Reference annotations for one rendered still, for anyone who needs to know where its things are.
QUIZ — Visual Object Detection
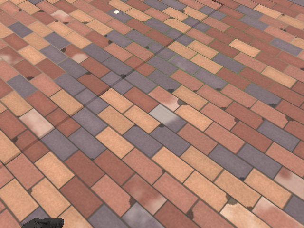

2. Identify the left robot hand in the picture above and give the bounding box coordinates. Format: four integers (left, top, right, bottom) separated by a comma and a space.
21, 218, 65, 228

